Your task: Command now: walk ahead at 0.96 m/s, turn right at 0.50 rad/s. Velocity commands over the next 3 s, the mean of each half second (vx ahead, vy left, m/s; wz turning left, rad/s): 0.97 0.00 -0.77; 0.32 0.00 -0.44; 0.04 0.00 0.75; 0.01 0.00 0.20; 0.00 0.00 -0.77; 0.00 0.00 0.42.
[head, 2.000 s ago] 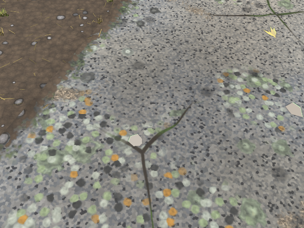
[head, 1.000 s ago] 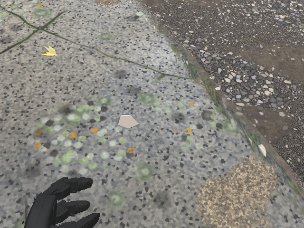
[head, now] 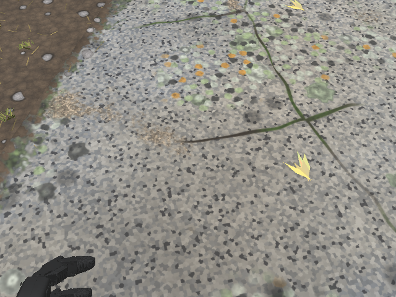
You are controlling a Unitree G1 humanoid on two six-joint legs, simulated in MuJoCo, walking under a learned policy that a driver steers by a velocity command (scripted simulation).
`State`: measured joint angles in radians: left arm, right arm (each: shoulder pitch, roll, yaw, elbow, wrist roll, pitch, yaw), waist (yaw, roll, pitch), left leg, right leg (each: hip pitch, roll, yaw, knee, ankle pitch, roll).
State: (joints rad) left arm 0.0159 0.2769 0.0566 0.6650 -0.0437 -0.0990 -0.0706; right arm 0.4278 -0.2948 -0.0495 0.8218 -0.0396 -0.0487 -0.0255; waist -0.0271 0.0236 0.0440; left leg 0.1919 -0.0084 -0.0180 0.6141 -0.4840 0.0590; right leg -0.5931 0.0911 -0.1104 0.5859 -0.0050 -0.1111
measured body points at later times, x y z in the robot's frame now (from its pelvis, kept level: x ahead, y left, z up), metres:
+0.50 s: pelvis +0.47 -0.02 +0.02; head +0.50 -0.04 +0.47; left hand +0.61 +0.23 -0.10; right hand +0.60 -0.33 -0.03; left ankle +0.61 +0.08 -0.70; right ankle +0.25 -0.06 -0.59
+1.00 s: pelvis +0.70 -0.15 +0.03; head +0.73 -0.19 +0.48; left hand +0.99 -0.07 -0.06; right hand +0.63 -0.45 -0.09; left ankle +0.77 +0.01 -0.62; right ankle +0.74 -0.27 -0.70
